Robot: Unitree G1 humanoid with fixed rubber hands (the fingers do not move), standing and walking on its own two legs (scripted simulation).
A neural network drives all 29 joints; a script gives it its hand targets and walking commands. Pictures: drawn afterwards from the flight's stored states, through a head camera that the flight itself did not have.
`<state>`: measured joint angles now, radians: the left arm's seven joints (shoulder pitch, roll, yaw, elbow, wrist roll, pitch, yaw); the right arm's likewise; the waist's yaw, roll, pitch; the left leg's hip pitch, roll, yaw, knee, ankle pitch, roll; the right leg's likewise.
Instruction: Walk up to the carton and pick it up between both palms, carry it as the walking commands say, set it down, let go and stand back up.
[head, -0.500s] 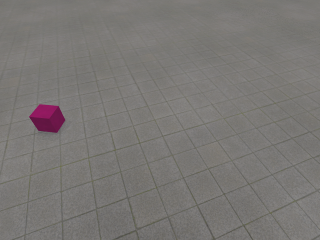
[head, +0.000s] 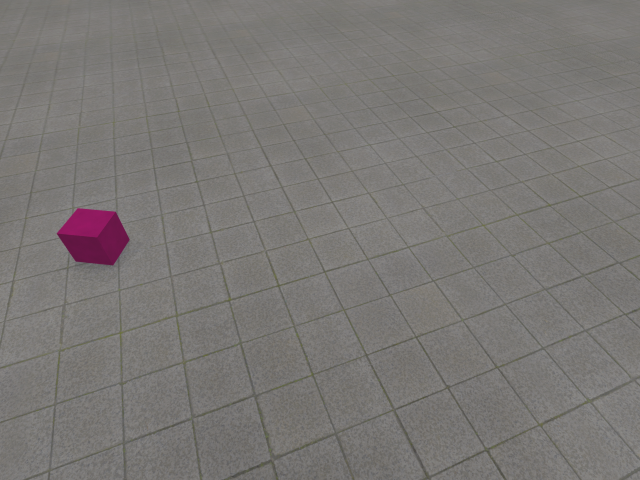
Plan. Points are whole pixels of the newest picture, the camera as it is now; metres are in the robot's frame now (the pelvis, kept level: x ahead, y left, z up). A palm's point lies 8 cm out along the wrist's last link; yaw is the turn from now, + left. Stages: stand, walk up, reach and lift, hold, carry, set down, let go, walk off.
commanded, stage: walk up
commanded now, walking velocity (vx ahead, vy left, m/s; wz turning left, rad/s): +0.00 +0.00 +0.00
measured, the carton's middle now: (95, 236) +1.20 +0.93 -0.70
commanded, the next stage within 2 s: none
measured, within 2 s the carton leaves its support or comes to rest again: neither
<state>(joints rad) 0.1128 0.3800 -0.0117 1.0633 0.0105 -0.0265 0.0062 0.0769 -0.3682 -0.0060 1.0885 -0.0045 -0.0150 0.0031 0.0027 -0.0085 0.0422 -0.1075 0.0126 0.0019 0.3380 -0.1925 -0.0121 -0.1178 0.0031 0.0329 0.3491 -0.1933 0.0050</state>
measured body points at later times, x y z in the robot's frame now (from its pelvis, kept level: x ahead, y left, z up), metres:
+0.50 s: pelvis +0.08 +0.06 -0.03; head +0.07 +0.09 +0.42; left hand +0.13 +0.43 -0.10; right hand +0.29 -0.23 -0.09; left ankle +0.08 +0.20 -0.75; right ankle +0.12 -0.05 -0.71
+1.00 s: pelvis +0.27 +0.14 -0.03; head +0.28 +0.15 +0.42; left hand +0.02 +0.42 -0.09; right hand +0.65 +0.07 -0.07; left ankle +0.27 +0.30 -0.74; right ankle +0.25 +0.00 -0.75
